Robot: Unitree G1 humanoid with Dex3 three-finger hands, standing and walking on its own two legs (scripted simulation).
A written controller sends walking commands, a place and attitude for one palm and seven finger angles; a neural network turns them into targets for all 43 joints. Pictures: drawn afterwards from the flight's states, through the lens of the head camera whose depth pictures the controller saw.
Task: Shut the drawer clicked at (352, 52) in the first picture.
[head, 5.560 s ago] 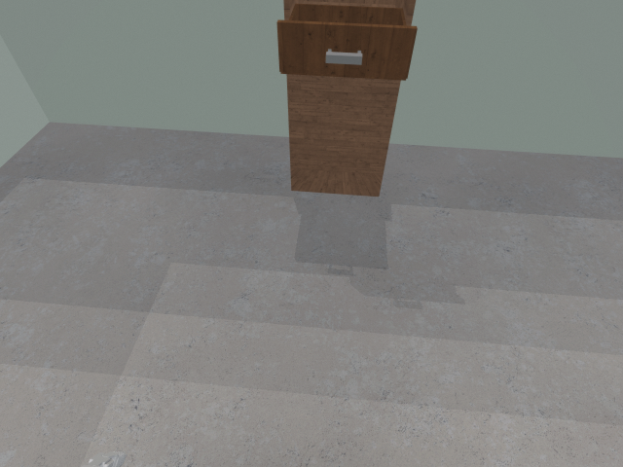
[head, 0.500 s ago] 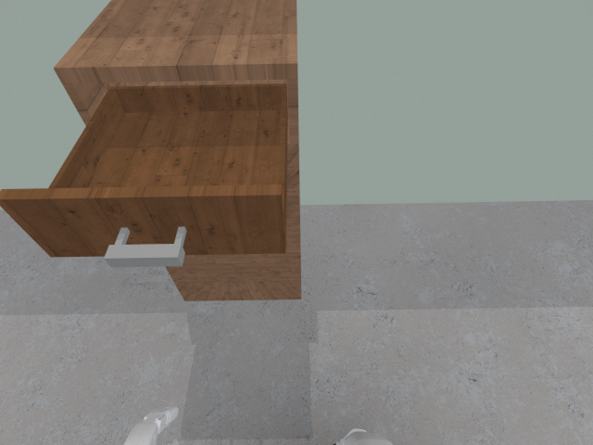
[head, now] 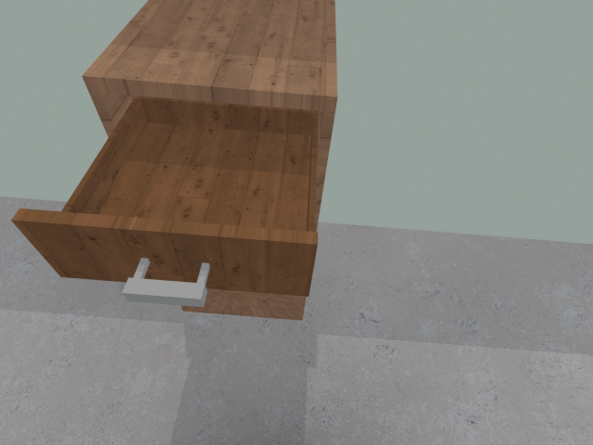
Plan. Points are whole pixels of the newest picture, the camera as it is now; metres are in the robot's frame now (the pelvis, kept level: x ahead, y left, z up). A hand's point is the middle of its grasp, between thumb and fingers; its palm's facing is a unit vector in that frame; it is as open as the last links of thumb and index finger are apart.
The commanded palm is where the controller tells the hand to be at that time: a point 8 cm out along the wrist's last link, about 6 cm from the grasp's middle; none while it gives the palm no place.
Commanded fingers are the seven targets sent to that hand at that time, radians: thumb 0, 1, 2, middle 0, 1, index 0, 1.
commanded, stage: come to a stop and stand still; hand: left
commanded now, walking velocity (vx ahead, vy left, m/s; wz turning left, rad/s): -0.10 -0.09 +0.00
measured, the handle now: (170, 279) +0.30 +0.21 +0.03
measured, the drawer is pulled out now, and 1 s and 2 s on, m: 0.29 0.29 0.29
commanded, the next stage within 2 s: look again from close up in 1.68 s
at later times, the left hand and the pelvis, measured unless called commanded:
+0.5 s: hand out of the picture -0.05 +0.12 -0.17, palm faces +0.06 -0.97 -0.22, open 7.3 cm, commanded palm none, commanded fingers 0.00 0.90 0.90 -0.20 -0.30 -0.20 -0.30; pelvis -0.07 -0.06 +0.00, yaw +1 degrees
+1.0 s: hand out of the picture -0.14 +0.11 -0.17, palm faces +0.07 -0.98 -0.17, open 7.4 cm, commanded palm none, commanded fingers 0.00 0.90 0.90 -0.20 -0.30 -0.20 -0.30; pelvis -0.10 -0.05 +0.01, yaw +0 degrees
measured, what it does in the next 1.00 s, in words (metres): walks backwards: right foot, then left foot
